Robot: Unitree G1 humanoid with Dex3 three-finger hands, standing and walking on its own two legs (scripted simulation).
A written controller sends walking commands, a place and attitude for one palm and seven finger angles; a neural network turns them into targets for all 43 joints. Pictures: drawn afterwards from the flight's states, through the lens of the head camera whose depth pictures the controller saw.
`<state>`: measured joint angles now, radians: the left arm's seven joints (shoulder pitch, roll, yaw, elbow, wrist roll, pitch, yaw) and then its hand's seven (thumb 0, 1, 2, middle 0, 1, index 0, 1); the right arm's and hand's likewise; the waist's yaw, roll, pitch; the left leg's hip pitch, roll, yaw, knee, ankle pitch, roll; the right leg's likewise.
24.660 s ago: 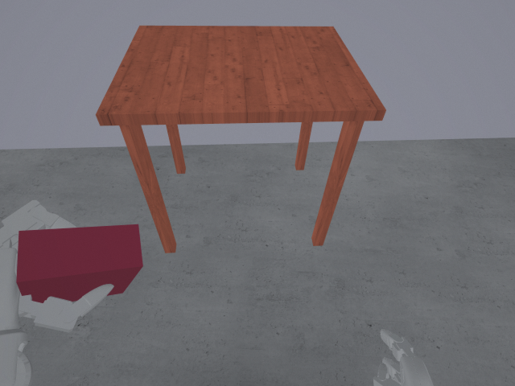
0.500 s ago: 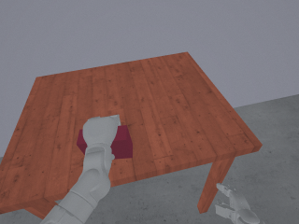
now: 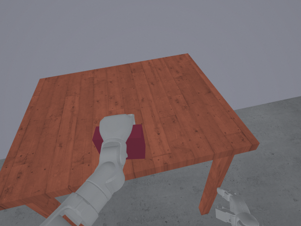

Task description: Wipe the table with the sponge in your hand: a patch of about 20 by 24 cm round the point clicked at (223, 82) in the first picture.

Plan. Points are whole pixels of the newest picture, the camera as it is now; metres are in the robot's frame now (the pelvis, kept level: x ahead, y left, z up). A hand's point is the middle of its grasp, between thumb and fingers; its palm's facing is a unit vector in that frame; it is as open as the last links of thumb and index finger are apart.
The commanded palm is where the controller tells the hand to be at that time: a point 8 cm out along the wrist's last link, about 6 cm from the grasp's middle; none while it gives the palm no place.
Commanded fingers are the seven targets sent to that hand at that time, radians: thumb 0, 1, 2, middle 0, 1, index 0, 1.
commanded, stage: slide across to the third lane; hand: left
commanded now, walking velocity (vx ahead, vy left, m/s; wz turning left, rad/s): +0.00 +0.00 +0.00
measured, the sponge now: (122, 146) +0.33 +0.14 +0.03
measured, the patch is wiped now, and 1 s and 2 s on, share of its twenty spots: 0.80 0.90 0.95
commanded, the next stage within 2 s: wipe forward along the third lane in 0.12 s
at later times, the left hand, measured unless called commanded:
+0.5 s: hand (131, 132) +0.36 +0.11 +0.06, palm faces -0.01 -0.06 -1.00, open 9.3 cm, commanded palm +0.34 +0.12 +0.10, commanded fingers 0.00 0.10 1.30 -1.20 -1.60 -1.20 -1.60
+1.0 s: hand (131, 120) +0.41 +0.12 +0.06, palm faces -0.04 -0.03 -1.00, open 9.3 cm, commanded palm +0.40 +0.14 +0.10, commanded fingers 0.00 0.10 1.30 -1.20 -1.60 -1.20 -1.60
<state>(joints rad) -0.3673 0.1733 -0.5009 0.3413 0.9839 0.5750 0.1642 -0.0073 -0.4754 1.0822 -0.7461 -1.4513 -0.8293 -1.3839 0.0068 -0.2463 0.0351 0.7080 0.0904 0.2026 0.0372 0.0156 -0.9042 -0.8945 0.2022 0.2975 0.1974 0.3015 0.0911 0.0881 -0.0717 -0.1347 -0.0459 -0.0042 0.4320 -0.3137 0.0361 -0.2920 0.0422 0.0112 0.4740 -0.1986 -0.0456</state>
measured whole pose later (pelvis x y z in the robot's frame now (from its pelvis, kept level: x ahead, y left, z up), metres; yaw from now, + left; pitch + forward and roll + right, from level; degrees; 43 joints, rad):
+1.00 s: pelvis -0.03 -0.02 +0.00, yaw -1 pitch +7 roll +2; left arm -0.80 0.17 -0.28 0.95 0.95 0.46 0.26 0.00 -0.50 1.10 -0.78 -1.41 -0.86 -1.37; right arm 0.10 -0.26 0.03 0.77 0.08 0.16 -0.08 0.01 -0.90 -0.89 0.20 0.30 0.20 0.30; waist -0.02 0.04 -0.09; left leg -0.31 -0.02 0.02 0.44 -0.27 0.01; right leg -0.46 0.06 0.02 0.45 -0.12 -0.07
